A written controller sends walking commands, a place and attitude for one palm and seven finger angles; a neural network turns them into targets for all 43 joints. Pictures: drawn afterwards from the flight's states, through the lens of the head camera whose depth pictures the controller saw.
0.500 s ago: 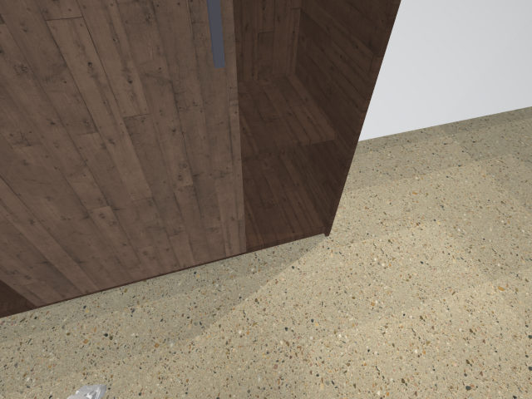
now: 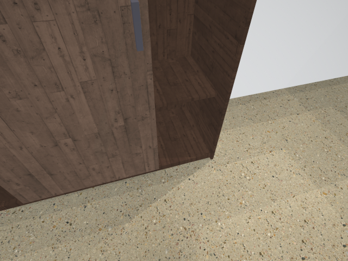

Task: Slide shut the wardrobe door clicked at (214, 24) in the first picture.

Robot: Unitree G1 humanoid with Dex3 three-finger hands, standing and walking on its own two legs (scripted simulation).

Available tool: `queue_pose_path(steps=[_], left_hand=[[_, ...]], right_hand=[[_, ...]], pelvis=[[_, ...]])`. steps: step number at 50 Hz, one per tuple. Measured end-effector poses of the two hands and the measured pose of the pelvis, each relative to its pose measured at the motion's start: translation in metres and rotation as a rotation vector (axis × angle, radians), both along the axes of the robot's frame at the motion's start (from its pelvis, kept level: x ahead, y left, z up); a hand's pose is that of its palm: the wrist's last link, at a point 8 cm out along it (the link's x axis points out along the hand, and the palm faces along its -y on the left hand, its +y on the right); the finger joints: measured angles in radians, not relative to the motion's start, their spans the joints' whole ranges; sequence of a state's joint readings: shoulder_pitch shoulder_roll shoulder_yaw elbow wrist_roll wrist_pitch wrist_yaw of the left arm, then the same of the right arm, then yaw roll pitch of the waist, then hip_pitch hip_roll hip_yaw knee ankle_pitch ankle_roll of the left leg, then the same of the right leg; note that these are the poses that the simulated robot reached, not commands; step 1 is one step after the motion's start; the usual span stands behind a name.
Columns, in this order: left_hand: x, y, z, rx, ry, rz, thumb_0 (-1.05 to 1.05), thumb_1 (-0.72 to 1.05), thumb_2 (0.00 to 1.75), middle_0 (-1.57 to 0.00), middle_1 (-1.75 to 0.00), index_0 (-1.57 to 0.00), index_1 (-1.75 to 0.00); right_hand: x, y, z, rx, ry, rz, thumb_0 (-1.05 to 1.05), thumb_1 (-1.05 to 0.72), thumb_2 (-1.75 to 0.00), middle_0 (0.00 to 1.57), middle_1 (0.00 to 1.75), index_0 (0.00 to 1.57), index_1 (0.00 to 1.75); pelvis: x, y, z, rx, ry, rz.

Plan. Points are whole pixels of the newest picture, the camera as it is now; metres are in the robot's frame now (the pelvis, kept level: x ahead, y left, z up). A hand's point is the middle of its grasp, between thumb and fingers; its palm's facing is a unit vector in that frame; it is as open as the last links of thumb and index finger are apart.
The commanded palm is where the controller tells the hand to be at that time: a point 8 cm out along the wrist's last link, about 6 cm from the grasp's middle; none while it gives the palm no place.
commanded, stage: stand and wait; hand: left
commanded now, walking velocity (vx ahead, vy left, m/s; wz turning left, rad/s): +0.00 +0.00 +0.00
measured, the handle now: (136, 24) +0.73 +0.17 +0.21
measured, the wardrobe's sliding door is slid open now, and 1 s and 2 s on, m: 0.37 0.37 0.37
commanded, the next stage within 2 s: look at it before walking up in 0.44 s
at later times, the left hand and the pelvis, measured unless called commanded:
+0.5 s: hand out of the picture +0.06 +0.22 -0.16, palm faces -0.03 -0.95 -0.32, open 7.4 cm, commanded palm none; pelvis -0.01 -0.01 +0.00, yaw +0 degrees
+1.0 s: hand out of the picture +0.05 +0.23 -0.16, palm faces -0.03 -0.95 -0.32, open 7.4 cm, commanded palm none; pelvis -0.02 -0.01 +0.00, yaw +0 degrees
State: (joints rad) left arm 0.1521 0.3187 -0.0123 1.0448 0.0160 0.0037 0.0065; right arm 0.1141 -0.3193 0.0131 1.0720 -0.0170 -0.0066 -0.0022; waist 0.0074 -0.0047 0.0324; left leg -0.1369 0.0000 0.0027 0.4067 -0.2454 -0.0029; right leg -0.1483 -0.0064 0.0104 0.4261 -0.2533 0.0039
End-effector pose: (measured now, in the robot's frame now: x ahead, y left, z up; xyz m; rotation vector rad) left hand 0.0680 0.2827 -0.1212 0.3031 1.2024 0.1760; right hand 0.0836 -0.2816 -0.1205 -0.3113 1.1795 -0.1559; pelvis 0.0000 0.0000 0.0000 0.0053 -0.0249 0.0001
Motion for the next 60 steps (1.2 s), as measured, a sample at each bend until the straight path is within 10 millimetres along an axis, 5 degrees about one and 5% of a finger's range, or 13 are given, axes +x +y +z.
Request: queue_pose_path(steps=[15, 60], left_hand=[[-0.022, -0.009, -0.001, 0.001, 0.045, 0.010, 0.00, 0.91, 0.90, -0.20, -0.30, -0.20, -0.30], [-0.025, -0.003, 0.000, 0.001, 0.036, 0.006, 0.00, 0.91, 0.90, -0.20, -0.30, -0.20, -0.30]], right_hand=[[-0.044, -0.008, -0.007, 0.011, 0.093, -0.041, 0.01, -0.90, -0.90, 0.20, 0.30, 0.20, 0.30], [-0.040, -0.005, -0.002, 0.007, 0.063, -0.033, 0.00, -0.90, -0.90, 0.20, 0.30, 0.20, 0.30]], pelvis=[[-0.010, -0.009, 0.002, -0.001, -0.005, -0.003], [-0.015, -0.004, 0.003, -0.003, -0.003, -0.004]])
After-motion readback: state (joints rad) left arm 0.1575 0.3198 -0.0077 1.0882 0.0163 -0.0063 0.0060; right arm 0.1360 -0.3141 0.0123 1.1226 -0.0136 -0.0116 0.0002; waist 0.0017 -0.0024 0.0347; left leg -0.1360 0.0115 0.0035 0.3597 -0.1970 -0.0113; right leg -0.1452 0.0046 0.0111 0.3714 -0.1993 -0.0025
